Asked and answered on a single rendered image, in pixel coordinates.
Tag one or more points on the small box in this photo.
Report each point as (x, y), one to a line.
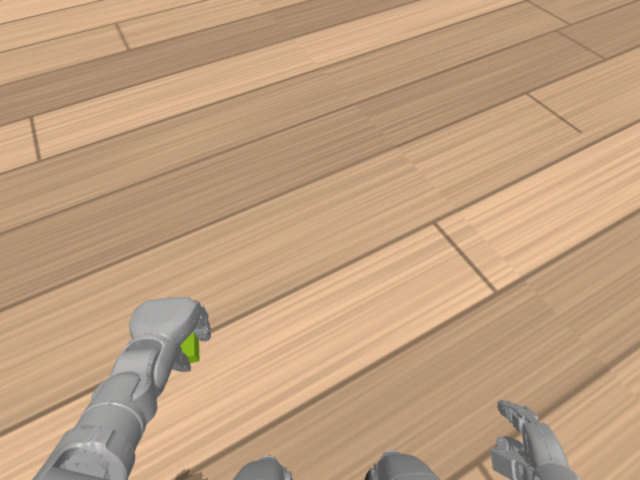
(190, 347)

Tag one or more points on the right robot arm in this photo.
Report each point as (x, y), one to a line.
(553, 472)

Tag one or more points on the left robot hand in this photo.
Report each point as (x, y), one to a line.
(175, 319)

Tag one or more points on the right robot hand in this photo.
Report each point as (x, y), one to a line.
(516, 460)

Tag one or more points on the left robot arm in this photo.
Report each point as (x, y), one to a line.
(102, 444)

